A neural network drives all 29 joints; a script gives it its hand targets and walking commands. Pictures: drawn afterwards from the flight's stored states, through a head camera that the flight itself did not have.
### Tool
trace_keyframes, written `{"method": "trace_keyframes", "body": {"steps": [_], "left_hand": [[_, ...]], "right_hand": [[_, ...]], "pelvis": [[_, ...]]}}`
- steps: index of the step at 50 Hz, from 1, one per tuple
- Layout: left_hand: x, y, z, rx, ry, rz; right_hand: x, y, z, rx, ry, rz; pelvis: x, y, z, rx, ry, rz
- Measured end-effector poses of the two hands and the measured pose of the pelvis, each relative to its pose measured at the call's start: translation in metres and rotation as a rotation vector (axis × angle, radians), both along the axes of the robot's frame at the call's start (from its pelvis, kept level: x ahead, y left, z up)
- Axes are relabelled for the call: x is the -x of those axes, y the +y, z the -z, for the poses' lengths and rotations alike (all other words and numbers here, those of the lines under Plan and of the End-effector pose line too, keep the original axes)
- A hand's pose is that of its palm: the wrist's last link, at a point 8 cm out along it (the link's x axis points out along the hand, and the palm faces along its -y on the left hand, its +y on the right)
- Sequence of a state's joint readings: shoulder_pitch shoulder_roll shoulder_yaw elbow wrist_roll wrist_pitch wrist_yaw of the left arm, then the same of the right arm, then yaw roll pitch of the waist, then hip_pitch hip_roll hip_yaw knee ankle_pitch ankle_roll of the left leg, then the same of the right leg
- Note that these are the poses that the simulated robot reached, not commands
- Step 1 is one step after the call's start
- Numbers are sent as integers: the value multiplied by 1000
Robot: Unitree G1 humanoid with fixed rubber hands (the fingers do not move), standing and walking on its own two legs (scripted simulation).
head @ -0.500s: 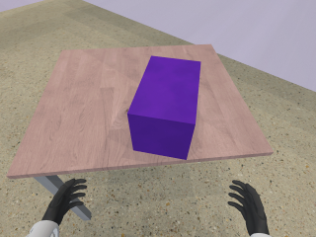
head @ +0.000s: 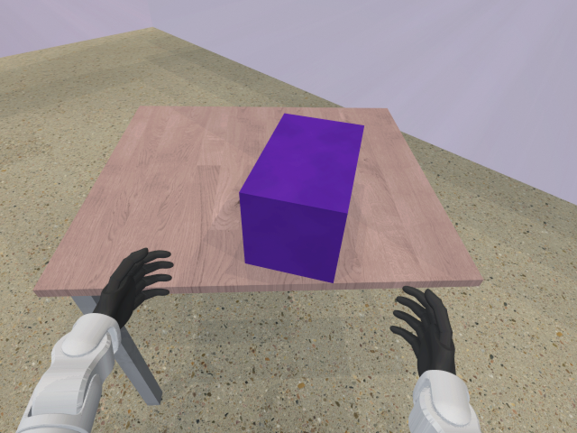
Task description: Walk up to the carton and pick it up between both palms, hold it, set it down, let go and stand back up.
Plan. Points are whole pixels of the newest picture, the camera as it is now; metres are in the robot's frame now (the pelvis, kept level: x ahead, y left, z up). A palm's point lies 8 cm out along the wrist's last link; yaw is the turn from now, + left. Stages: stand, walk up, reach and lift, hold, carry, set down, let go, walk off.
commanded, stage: reach and lift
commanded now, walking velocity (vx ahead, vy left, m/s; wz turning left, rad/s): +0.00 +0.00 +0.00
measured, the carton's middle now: (306, 191) +0.57 +0.06 +0.02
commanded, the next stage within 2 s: none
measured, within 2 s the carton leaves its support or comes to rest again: neither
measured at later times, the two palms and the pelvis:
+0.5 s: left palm (156, 230) +0.35 +0.28 +0.09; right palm (415, 281) +0.32 -0.11 +0.08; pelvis +0.04 +0.02 +0.00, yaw -1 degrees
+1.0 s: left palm (177, 189) +0.41 +0.26 +0.12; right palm (423, 242) +0.38 -0.12 +0.10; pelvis +0.06 +0.02 +0.01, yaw -1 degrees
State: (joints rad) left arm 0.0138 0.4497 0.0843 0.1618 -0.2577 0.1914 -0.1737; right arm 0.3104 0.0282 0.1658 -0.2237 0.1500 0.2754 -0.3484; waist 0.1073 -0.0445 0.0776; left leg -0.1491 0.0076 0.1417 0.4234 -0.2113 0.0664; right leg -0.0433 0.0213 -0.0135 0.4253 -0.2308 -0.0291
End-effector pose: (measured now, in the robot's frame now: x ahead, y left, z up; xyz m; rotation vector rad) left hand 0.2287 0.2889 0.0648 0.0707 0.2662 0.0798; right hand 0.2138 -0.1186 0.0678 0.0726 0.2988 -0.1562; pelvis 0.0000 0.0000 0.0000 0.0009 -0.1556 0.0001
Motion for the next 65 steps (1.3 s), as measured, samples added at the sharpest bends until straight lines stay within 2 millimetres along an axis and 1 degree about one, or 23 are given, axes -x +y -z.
{"method": "trace_keyframes", "body": {"steps": [3,7,10,12,16,18,20,24,30,32,35,37,40,42,46,51,54,56,59,65], "left_hand": [[-5,3,2,10,11,-9],[-14,0,2,-3,30,18],[-26,-3,-1,-6,37,38],[-37,-5,-6,-8,34,48],[-63,-11,-25,-21,-22,72],[-77,-13,-32,-11,-38,82],[-91,-12,-32,8,-35,83],[-114,-9,-25,26,-4,61],[-126,-6,-26,-3,-15,36],[-128,-5,-24,-9,11,31],[-133,-4,-22,-17,37,34],[-139,-3,-25,-17,35,29],[-151,-5,-38,-16,-3,29],[-160,-8,-47,-12,-27,38],[-169,-19,-58,-27,-31,69],[-186,-25,-55,3,20,59],[-196,-27,-53,13,40,50],[-201,-28,-55,29,22,40],[-206,-27,-64,39,-22,14],[-216,-20,-76,40,-35,-5]], "right_hand": [[-13,9,-4,3,-7,-19],[-33,19,-2,-23,7,-32],[-47,21,-1,-23,13,-19],[-57,18,-3,-17,2,3],[-76,13,-13,-13,-41,29],[-83,12,-16,-16,-42,37],[-89,11,-15,-10,-19,42],[-101,12,-12,-10,15,39],[-120,2,-19,-5,-49,40],[-126,0,-16,1,-47,32],[-133,3,-9,-5,-30,7],[-139,7,-8,-6,-28,-19],[-147,10,-15,-3,-61,-41],[-154,10,-21,-7,-84,-39],[-156,7,-34,-10,-121,-33],[-165,-5,-32,27,-79,-24],[-173,-7,-33,22,-61,-21],[-177,-3,-36,15,-66,-33],[-185,5,-43,5,-91,-50],[-210,26,-57,22,-95,-64]], "pelvis": [[3,-1,1,13,1,0],[6,2,2,25,0,-9],[4,6,1,23,13,-16],[1,9,2,25,22,-15],[-7,15,3,32,37,-5],[-13,16,2,26,41,3],[-20,17,1,20,39,5],[-33,20,-1,15,37,23],[-52,27,-4,16,74,29],[-57,29,-5,15,85,28],[-63,31,-6,12,101,28],[-65,30,-6,11,117,26],[-68,28,-6,11,142,16],[-69,27,-7,11,150,15],[-71,23,-8,16,147,12],[-61,18,-6,10,126,19],[-55,15,-6,10,127,27],[-52,13,-6,10,138,30],[-50,11,-6,10,167,27],[-47,11,-5,14,210,8]]}}
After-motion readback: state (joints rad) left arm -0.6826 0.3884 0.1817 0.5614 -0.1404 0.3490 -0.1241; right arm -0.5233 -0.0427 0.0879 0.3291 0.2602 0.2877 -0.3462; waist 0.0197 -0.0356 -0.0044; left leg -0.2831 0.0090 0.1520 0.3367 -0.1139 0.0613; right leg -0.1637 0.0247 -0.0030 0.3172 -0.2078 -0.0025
